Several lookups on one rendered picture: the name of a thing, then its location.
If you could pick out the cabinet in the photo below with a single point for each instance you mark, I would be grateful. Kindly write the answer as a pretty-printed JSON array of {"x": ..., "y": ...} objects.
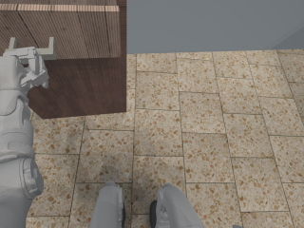
[{"x": 84, "y": 86}]

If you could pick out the left robot upper arm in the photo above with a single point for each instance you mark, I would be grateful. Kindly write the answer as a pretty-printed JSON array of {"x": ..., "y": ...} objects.
[{"x": 20, "y": 183}]

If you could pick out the handle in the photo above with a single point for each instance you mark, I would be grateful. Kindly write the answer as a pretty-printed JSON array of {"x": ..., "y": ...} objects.
[{"x": 47, "y": 53}]

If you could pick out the right robot shin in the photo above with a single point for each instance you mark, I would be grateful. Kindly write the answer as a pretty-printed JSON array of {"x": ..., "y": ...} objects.
[{"x": 162, "y": 220}]

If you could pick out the left robot hand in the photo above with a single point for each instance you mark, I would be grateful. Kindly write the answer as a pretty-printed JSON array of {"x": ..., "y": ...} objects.
[{"x": 12, "y": 72}]

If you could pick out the robot shin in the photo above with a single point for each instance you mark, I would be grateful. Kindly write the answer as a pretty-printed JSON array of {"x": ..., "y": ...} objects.
[
  {"x": 120, "y": 214},
  {"x": 162, "y": 220}
]

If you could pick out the robot left forearm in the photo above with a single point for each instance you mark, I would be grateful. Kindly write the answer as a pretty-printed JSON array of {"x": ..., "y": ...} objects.
[{"x": 16, "y": 130}]

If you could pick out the drawer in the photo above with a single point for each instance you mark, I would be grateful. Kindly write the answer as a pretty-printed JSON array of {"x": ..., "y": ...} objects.
[{"x": 82, "y": 29}]

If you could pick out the left robot shin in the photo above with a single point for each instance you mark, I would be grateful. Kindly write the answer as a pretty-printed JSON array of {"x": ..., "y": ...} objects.
[{"x": 120, "y": 214}]

